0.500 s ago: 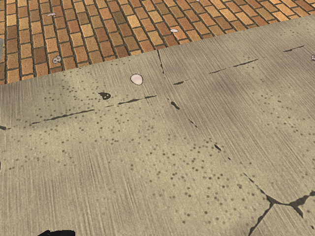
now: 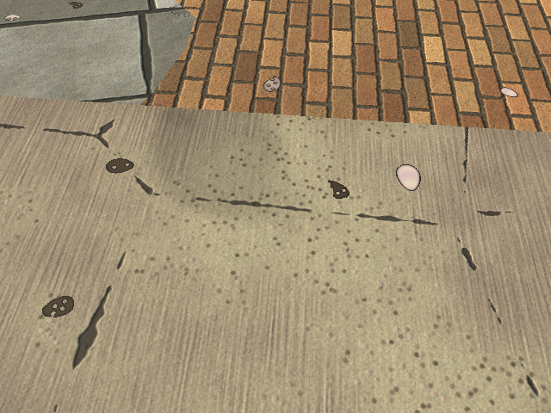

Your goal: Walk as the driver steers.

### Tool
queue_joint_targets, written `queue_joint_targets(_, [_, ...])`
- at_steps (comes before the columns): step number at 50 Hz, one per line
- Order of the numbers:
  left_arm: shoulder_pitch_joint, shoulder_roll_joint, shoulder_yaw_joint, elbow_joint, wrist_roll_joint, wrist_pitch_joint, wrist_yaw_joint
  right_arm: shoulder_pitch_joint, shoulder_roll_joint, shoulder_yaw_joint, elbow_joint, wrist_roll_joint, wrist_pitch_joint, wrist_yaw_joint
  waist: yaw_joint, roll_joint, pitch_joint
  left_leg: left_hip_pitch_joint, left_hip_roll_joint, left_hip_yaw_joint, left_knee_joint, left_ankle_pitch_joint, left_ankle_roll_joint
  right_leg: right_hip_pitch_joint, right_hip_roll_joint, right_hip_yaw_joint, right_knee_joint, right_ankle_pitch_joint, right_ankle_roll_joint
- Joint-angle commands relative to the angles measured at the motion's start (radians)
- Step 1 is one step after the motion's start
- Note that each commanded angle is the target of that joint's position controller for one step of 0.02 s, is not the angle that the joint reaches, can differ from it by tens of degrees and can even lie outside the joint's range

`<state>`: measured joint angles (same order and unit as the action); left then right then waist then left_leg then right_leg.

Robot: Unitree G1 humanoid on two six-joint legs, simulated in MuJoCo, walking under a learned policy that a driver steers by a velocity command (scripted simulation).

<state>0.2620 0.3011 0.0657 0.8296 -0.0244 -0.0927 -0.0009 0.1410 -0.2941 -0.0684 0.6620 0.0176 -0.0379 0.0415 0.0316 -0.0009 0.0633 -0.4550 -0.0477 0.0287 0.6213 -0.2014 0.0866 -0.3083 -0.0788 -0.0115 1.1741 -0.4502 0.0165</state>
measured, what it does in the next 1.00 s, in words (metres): walks ahead: right foot, then left foot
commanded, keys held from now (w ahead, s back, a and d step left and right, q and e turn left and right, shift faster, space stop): w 0.72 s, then w+e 0.28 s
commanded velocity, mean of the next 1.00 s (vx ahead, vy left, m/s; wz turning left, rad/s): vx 0.50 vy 0.00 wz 0.03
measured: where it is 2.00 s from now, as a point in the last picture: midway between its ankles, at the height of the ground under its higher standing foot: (344, 206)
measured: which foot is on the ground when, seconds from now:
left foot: down 0.00-0.46, up 0.48-0.96, down 0.98-1.00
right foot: up 0.00-0.42, down 0.44-0.98, up 1.00-1.00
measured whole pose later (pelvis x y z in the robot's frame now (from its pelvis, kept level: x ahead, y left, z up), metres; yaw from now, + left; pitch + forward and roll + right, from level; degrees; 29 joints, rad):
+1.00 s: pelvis +0.56 +0.00 +0.00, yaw -2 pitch +3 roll -1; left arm 0.41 0.30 0.06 0.89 -0.02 -0.04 0.01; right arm 0.02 -0.25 -0.04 0.69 0.00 -0.11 0.03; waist 0.09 0.00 0.02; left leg -0.47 0.02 -0.01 0.51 -0.10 0.01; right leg -0.08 0.01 0.07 0.58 -0.46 -0.02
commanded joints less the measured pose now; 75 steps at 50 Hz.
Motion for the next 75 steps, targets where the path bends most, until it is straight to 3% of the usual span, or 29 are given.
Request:
queue_joint_targets(1, [-0.045,0.127,0.024,-0.093,0.015,-0.038,0.006,0.109,-0.109,-0.030,-0.031,-0.013,-0.023,-0.008,-0.053,0.045,-0.149,0.413,0.274,-0.410,-0.335,0.134,0.184,-0.396,-0.070,0.073,0.023,0.113,-0.025])
queue_joint_targets(6, [-0.048,0.078,0.016,-0.089,0.031,0.010,0.007,0.105,-0.119,-0.029,-0.009,-0.018,-0.047,-0.023,-0.017,0.046,-0.097,0.268,0.231,-0.258,-0.437,0.318,0.192,-0.341,-0.076,0.059,-0.148,0.282,0.019])
queue_joint_targets(12, [-0.226,0.038,-0.002,-0.132,0.020,-0.004,-0.013,0.187,-0.131,-0.027,0.048,-0.009,-0.042,-0.042,-0.090,0.061,-0.034,0.318,0.198,-0.167,-0.461,0.225,0.130,-0.343,-0.027,0.036,-0.509,0.592,0.019])
queue_joint_targets(19, [-0.309,0.060,-0.004,-0.179,0.014,-0.022,-0.051,0.259,-0.153,-0.037,0.114,0.000,-0.018,-0.052,-0.101,0.080,0.002,0.518,0.290,-0.211,-0.358,0.332,0.108,-0.353,0.018,0.029,-0.669,0.446,-0.049])
queue_joint_targets(22, [-0.068,0.132,0.032,-0.115,0.020,-0.025,-0.041,0.220,-0.154,-0.033,0.109,-0.004,-0.006,-0.056,0.032,0.088,-0.159,0.483,0.214,-0.147,-0.075,0.711,0.055,0.028,0.085,-0.035,-0.698,0.421,-0.118])
queue_joint_targets(23, [0.109,0.195,0.047,-0.085,0.033,-0.024,-0.032,0.225,-0.112,-0.012,0.089,-0.020,-0.006,-0.058,0.097,0.007,-0.312,0.295,0.157,-0.108,0.210,0.487,0.019,0.340,-0.074,0.136,-0.653,0.471,-0.186])
queue_joint_targets(24, [0.183,0.264,0.066,-0.056,0.031,-0.018,-0.035,0.378,0.001,0.019,0.081,-0.013,-0.027,-0.048,0.032,-0.279,-0.451,-0.117,-0.027,-0.081,0.583,-0.206,-0.059,0.708,-0.304,0.613,-0.736,0.257,-0.353])
queue_joint_targets(25, [0.195,0.165,0.040,-0.054,0.008,-0.016,-0.036,0.315,-0.082,0.007,0.094,0.001,-0.044,-0.043,0.082,-0.221,-0.441,-0.249,-0.009,-0.195,0.693,-0.369,-0.053,0.713,-0.302,0.750,-0.851,0.071,-0.339])
queue_joint_targets(26, [0.116,0.130,0.027,-0.066,0.009,-0.013,-0.031,0.206,-0.137,-0.009,0.060,0.021,-0.054,-0.039,0.081,-0.153,-0.274,-0.320,0.048,-0.173,0.711,-0.293,-0.046,0.582,-0.273,0.603,-0.874,0.056,-0.290])
queue_joint_targets(27, [0.045,0.114,0.020,-0.080,0.020,-0.008,-0.027,0.140,-0.132,-0.005,0.042,0.017,-0.059,-0.041,0.055,-0.065,-0.188,-0.297,0.100,-0.135,0.665,-0.205,-0.043,0.436,-0.235,0.490,-0.893,0.133,-0.263])
queue_joint_targets(29, [-0.024,0.076,0.004,-0.087,0.038,-0.010,-0.028,0.131,-0.115,-0.013,0.041,-0.005,-0.051,-0.042,-0.008,-0.064,-0.106,-0.205,0.158,-0.125,0.556,-0.115,-0.051,0.233,-0.174,0.362,-0.947,0.301,-0.252])
queue_joint_targets(33, [-0.023,0.102,0.010,-0.064,0.025,-0.023,-0.026,0.144,-0.062,-0.003,0.046,-0.012,-0.024,-0.048,-0.042,-0.070,-0.072,-0.178,0.183,-0.097,0.421,-0.047,-0.087,0.132,-0.148,0.233,-1.029,0.440,-0.274])
queue_joint_targets(38, [0.040,0.126,0.017,-0.029,0.013,-0.007,-0.009,-0.030,-0.032,0.008,0.005,-0.017,-0.037,-0.041,0.009,-0.048,-0.031,-0.184,0.164,-0.070,0.113,0.227,-0.108,0.145,-0.092,0.122,-1.047,0.499,-0.232])
queue_joint_targets(43, [0.129,0.145,0.023,0.010,-0.001,0.019,0.000,-0.177,-0.034,0.010,-0.036,-0.004,-0.060,-0.017,0.055,-0.057,-0.007,-0.132,0.106,-0.064,-0.079,0.270,-0.113,0.217,-0.117,0.163,-0.978,0.459,-0.221])
queue_joint_targets(46, [0.123,0.161,0.033,0.015,-0.002,0.034,0.011,-0.151,-0.074,-0.003,-0.035,-0.002,-0.075,-0.009,0.015,-0.088,-0.025,-0.049,0.090,-0.078,-0.143,0.178,-0.088,0.268,-0.151,0.226,-0.898,0.471,-0.195])
queue_joint_targets(48, [0.103,0.139,0.026,0.009,0.003,0.039,0.012,0.029,-0.130,-0.033,0.015,-0.008,-0.082,-0.019,-0.082,-0.083,-0.128,0.229,0.077,-0.052,-0.184,0.152,-0.042,0.219,-0.089,0.194,-0.707,0.603,-0.153])
queue_joint_targets(49, [0.087,0.079,0.004,-0.019,0.021,0.036,0.010,0.198,-0.193,-0.053,0.038,-0.028,-0.083,-0.030,-0.156,-0.009,-0.279,0.512,0.226,-0.185,-0.133,0.165,0.021,0.062,-0.021,0.148,-0.434,0.462,-0.113])
queue_joint_targets(50, [0.222,-0.025,-0.027,-0.044,0.014,0.018,0.008,0.275,-0.275,-0.073,0.061,-0.031,-0.068,-0.032,-0.111,0.266,-0.431,0.875,0.473,-0.584,-0.181,0.031,0.166,-0.319,0.123,0.046,-0.080,-0.032,-0.044])
queue_joint_targets(51, [0.196,0.055,-0.010,-0.034,-0.010,0.009,0.007,0.292,-0.190,-0.054,0.061,-0.025,-0.062,-0.031,-0.140,0.256,-0.437,0.846,0.477,-0.736,-0.284,-0.170,0.177,-0.437,0.089,0.143,0.071,-0.140,-0.041])
queue_joint_targets(52, [0.103,0.128,0.013,-0.057,-0.025,0.009,0.007,0.231,-0.133,-0.035,0.056,-0.020,-0.062,-0.034,-0.145,0.172,-0.282,0.723,0.439,-0.590,-0.311,-0.208,0.132,-0.491,0.044,0.145,0.112,-0.060,-0.046])
queue_joint_targets(54, [0.031,0.113,0.019,-0.076,-0.007,0.021,0.010,0.112,-0.074,-0.015,0.058,-0.024,-0.062,-0.033,-0.091,0.109,-0.134,0.481,0.367,-0.383,-0.370,-0.059,0.100,-0.440,-0.021,0.115,0.055,0.076,-0.039])
queue_joint_targets(56, [0.061,0.077,0.023,-0.073,-0.009,0.045,0.005,0.056,-0.049,-0.012,0.067,-0.030,-0.071,-0.031,-0.041,0.137,-0.087,0.350,0.323,-0.249,-0.431,0.036,0.088,-0.346,-0.055,0.117,0.003,0.135,-0.033])
queue_joint_targets(57, [0.132,-0.051,-0.041,-0.026,0.159,0.005,-0.050,0.117,0.074,0.035,0.054,-0.088,-0.095,-0.050,-0.033,0.102,-0.076,0.332,0.343,-0.255,-0.469,-0.013,0.133,-0.357,-0.023,0.106,0.013,0.170,-0.055])
queue_joint_targets(58, [0.106,-0.061,-0.035,-0.022,0.151,-0.007,-0.069,0.129,0.055,0.028,0.068,-0.093,-0.099,-0.052,-0.036,0.084,-0.038,0.332,0.352,-0.217,-0.494,-0.008,0.138,-0.398,-0.023,0.122,-0.029,0.197,-0.063])
queue_joint_targets(60, [0.015,-0.006,-0.027,-0.040,0.102,-0.017,-0.094,0.115,-0.014,0.015,0.064,-0.095,-0.101,-0.049,-0.043,0.069,-0.037,0.349,0.335,-0.111,-0.526,0.039,0.135,-0.439,-0.030,0.100,-0.132,0.323,-0.061])
queue_joint_targets(64, [-0.090,-0.011,-0.051,-0.068,0.091,-0.003,-0.112,0.180,-0.045,0.017,0.107,-0.112,-0.093,-0.036,-0.062,0.053,-0.026,0.373,0.333,0.062,-0.537,0.208,0.134,-0.429,-0.041,0.059,-0.328,0.484,-0.042])
queue_joint_targets(68, [-0.166,0.009,-0.053,-0.105,0.088,0.012,-0.098,0.218,-0.057,0.023,0.155,-0.113,-0.098,-0.018,-0.064,0.069,0.009,0.406,0.348,0.137,-0.518,0.224,0.108,-0.381,-0.016,0.031,-0.446,0.532,-0.077])
queue_joint_targets(72, [-0.227,0.028,-0.041,-0.133,0.089,0.009,-0.081,0.260,-0.098,0.010,0.195,-0.098,-0.087,-0.027,-0.074,0.073,0.029,0.583,0.385,0.165,-0.453,0.331,0.090,-0.375,0.035,-0.009,-0.547,0.396,-0.114])
queue_joint_targets(75, [-0.110,0.105,0.002,-0.122,0.055,-0.018,-0.065,0.261,-0.147,-0.001,0.206,-0.109,-0.083,-0.035,0.024,0.069,-0.075,0.508,0.325,0.268,-0.153,0.758,0.036,-0.008,0.172,-0.097,-0.607,0.415,-0.182])
Keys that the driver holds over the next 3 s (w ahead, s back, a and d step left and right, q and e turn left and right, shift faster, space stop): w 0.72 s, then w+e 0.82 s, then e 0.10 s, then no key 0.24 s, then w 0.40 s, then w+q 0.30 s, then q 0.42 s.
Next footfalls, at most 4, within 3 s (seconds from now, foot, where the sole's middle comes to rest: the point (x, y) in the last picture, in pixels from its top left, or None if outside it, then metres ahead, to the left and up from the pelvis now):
0.44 right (350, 412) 0.44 -0.14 -0.76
0.98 left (246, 300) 0.71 0.12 -0.76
1.50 right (373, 227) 0.96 -0.23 -0.76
1.98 left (327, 169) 1.17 -0.11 -0.76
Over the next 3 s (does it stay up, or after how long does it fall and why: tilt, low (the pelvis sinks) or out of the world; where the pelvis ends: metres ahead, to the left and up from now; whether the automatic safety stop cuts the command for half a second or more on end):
stays up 1.38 -0.34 -0.03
